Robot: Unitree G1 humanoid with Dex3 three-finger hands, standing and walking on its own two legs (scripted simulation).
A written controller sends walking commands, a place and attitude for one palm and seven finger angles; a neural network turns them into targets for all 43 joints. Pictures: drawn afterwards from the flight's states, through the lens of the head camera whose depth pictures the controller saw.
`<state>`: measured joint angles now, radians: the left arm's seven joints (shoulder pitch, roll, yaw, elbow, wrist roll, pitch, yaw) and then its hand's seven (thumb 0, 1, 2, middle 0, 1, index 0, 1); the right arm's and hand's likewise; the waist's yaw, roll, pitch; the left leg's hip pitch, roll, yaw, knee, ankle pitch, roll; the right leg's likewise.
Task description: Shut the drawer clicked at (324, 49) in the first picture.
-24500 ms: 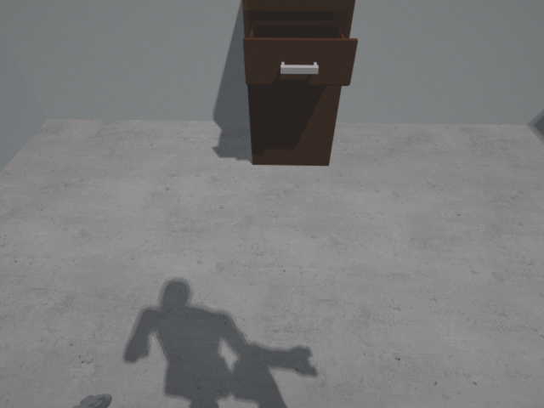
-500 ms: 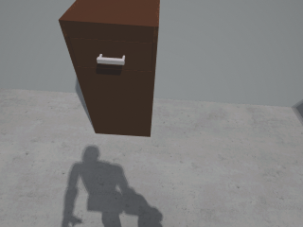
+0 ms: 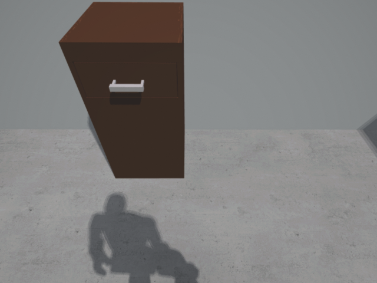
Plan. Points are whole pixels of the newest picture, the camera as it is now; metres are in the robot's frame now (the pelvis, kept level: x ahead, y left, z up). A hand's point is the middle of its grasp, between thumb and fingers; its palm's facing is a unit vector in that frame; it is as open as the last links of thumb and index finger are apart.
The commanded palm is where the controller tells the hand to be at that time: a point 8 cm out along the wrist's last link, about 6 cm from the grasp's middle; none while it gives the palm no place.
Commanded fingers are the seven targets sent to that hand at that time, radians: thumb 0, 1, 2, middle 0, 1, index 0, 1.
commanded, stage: let the arm hang, fingers relaxed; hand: left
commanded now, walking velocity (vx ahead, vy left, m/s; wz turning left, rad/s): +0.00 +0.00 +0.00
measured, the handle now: (127, 85) +0.83 +0.29 -0.05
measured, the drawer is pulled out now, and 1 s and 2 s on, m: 0.00 0.00 0.00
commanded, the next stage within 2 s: look to check the result in 0.12 s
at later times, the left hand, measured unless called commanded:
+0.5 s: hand out of the picture +0.02 +0.19 -0.17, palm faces +0.00 -0.97 -0.23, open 7.4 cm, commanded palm none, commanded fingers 0.00 0.90 0.90 -0.20 -0.30 -0.20 -0.30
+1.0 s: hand out of the picture +0.05 +0.19 -0.17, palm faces -0.01 -0.97 -0.23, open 7.4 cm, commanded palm none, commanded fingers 0.00 0.90 0.90 -0.20 -0.30 -0.20 -0.30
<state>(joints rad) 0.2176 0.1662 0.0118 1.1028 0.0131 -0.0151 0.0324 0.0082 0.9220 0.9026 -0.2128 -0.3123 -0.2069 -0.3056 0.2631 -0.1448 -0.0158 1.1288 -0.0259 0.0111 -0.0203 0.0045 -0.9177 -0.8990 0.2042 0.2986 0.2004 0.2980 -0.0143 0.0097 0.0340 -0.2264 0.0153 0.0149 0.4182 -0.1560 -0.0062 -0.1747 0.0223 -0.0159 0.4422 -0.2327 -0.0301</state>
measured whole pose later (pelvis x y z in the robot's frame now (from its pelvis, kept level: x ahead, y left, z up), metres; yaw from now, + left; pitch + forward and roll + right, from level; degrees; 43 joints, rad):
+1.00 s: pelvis +0.02 +0.00 +0.00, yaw -1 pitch -2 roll +0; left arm 0.23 0.19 0.01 1.14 0.01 -0.02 0.03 0.01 0.91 0.90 -0.20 -0.30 -0.20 -0.30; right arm 0.22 -0.18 -0.01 1.15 -0.02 0.01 -0.02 0.00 -0.91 -0.90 0.20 0.30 0.20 0.30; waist -0.01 0.00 0.06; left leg -0.17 0.02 0.04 0.37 -0.17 0.00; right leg -0.12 0.02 0.01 0.38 -0.23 -0.02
